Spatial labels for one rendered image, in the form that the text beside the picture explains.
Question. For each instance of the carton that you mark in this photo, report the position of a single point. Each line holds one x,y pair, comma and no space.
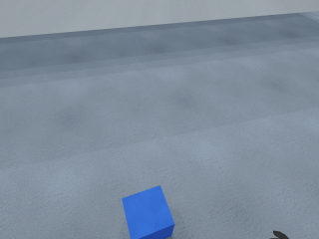
148,215

